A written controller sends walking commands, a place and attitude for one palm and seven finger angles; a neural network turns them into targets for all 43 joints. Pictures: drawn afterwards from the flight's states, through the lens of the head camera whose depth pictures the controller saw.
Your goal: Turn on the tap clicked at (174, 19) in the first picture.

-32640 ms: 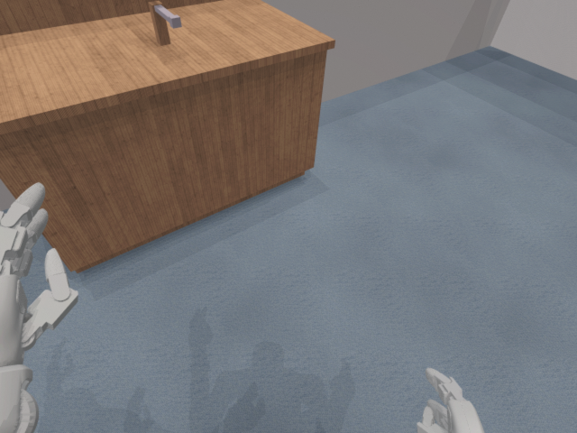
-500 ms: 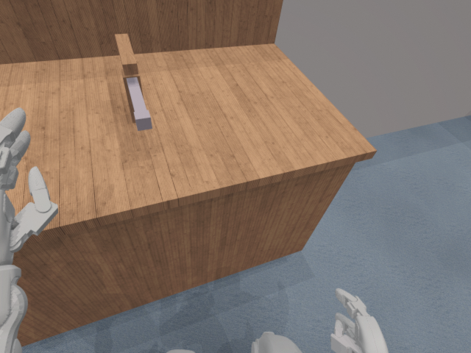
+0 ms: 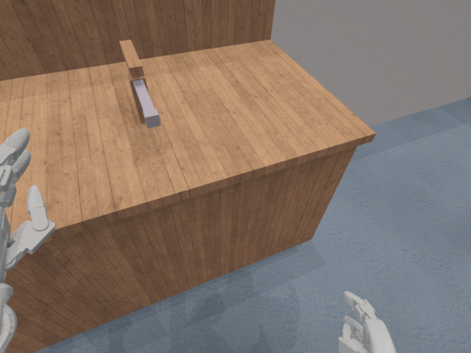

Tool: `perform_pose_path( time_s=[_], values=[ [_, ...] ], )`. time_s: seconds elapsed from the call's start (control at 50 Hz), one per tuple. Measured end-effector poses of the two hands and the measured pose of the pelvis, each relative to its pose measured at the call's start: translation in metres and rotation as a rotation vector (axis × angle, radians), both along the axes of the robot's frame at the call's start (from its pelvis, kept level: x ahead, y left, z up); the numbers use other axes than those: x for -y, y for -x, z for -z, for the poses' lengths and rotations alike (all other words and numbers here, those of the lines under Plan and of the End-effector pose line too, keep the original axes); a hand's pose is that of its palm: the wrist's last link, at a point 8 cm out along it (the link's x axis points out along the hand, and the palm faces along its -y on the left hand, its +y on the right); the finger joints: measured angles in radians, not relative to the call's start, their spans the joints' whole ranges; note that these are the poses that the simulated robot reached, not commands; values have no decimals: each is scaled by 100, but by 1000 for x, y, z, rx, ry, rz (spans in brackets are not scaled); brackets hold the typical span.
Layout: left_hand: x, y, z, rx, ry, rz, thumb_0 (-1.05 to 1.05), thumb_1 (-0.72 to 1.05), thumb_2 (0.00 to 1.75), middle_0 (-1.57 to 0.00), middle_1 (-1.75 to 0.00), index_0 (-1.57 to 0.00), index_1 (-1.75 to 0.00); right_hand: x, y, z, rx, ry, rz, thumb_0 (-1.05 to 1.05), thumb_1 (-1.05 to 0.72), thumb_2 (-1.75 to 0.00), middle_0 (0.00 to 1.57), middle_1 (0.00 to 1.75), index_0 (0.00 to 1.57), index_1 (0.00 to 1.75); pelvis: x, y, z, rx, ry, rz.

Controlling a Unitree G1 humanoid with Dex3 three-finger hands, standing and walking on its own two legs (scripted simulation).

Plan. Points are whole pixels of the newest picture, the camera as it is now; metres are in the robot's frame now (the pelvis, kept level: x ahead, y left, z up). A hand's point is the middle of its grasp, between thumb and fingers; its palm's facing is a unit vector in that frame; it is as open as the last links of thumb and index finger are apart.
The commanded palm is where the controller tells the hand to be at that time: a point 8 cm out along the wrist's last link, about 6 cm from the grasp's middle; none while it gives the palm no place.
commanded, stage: come to a stop and stand still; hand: left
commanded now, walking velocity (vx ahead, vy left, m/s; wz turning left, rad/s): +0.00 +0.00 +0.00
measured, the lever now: (151, 118) +0.53 +0.20 +0.10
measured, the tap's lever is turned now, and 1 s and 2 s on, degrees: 0 0 0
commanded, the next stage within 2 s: look again from close up in 1.18 s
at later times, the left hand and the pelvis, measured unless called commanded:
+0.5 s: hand out of the picture +0.15 +0.26 +0.19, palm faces +0.39 -0.81 -0.45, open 7.5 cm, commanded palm +0.07 +0.31 +0.19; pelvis -0.06 +0.01 -0.01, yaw +5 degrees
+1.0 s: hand out of the picture +0.08 +0.27 +0.18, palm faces +0.47 -0.79 -0.41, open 7.5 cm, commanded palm +0.02 +0.29 +0.19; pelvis -0.11 +0.00 +0.00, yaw +5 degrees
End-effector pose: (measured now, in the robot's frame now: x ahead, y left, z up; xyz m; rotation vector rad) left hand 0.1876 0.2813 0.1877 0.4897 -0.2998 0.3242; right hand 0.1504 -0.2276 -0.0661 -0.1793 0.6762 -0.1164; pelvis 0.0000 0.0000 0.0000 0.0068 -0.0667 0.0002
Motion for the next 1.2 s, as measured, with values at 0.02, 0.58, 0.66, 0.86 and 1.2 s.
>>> perform_pose_path(
  time_s=[0.02,0.58,0.66,0.86,1.2],
  values=[
    [1,4,-5,13,-18,7,2,88,89,-21,-30,-21,-30,-3,0,1,3,-10,-12,2,-90,-90,20,30,20,30,0,3,0,5,17,-6],
    [-35,101,-4,44,-46,-32,2,88,89,-21,-30,-21,-30,-19,81,16,-129,8,-31,2,-90,-90,21,30,20,30,-14,74,9,-31,29,-56],
    [-46,114,13,47,-1,-76,2,88,89,-21,-30,-21,-30,-13,88,13,-95,73,-24,2,-90,-90,21,30,20,30,-20,85,16,-27,-27,-43],
    [-21,128,-22,65,-75,-65,2,88,89,-21,-30,-21,-30,-28,107,21,-51,-60,-63,1,-90,-90,20,30,20,30,-10,99,5,-13,-8,-65],
    [-17,154,-7,22,12,-108,2,88,89,-21,-30,-21,-30,2,103,-3,-45,90,-74,2,-90,-90,20,30,20,30,-3,113,-6,-29,-28,-94]
  ],
)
